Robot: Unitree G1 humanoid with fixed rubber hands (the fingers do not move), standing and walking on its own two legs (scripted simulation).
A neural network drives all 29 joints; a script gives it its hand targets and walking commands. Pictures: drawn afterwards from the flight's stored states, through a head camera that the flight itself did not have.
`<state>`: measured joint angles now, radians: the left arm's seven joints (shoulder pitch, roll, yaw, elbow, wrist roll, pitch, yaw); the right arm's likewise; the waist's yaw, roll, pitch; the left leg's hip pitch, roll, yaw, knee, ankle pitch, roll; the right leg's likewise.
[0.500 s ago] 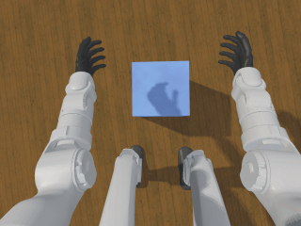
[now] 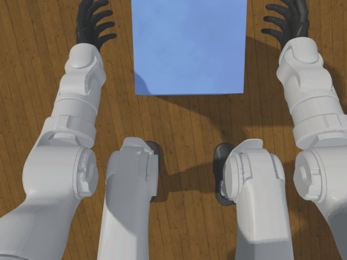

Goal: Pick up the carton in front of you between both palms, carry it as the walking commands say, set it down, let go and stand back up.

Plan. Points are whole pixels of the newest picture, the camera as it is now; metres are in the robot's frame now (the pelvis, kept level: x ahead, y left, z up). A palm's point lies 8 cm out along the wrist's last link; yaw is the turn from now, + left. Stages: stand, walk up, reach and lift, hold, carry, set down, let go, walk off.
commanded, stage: reach and lift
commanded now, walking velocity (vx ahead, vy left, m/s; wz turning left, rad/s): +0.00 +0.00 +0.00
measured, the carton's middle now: (187, 53) +0.51 +0.00 -0.29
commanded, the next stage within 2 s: none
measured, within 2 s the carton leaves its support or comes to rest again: leaves its support in 1.02 s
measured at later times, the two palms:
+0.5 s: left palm (105, 46) +0.51 +0.18 -0.22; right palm (272, 44) +0.51 -0.17 -0.22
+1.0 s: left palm (116, 43) +0.52 +0.16 -0.22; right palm (258, 39) +0.52 -0.14 -0.22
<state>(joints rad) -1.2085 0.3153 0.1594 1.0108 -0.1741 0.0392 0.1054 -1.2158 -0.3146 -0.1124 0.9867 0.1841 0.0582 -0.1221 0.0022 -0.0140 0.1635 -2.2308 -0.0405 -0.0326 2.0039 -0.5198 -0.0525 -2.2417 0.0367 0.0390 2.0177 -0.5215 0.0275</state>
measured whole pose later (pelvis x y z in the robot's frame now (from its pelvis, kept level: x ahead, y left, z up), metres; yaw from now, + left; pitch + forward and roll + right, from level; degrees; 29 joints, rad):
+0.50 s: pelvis +0.00 +0.00 -0.04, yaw -1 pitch +38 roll +1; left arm -1.33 0.34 0.05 1.17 -0.25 -0.02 0.11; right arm -1.33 -0.32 -0.01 1.13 0.28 -0.01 -0.14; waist 0.00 -0.01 0.29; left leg -2.29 -0.03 -0.02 2.16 -0.53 -0.04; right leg -2.30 0.04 0.04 2.17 -0.53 0.04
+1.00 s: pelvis +0.00 +0.00 -0.05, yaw -1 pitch +38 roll +1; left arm -1.39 0.28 0.07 1.20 -0.21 0.03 0.16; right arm -1.39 -0.23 -0.11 1.17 0.19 0.03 -0.17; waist 0.01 -0.02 0.28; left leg -2.29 -0.04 -0.03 2.17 -0.54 -0.05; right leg -2.30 0.06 0.04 2.18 -0.53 0.04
